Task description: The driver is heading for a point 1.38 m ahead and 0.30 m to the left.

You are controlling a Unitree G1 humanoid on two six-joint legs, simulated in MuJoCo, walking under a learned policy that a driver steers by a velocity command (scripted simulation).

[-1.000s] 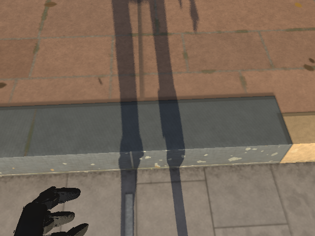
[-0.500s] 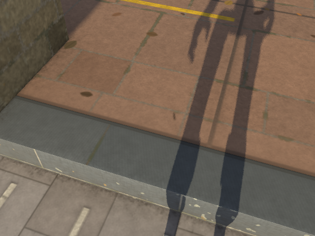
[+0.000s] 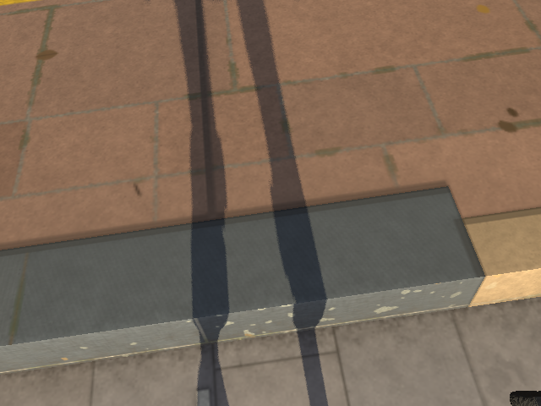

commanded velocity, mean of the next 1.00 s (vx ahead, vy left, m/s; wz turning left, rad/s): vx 0.09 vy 0.00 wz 0.36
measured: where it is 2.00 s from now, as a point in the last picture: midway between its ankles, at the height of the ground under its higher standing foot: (237, 193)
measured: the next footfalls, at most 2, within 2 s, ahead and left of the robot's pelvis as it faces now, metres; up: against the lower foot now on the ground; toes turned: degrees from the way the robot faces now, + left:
left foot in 0.52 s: +0.05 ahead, +0.14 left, +0.00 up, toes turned +12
right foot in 1.10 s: +0.28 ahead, +0.02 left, +0.00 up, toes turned +21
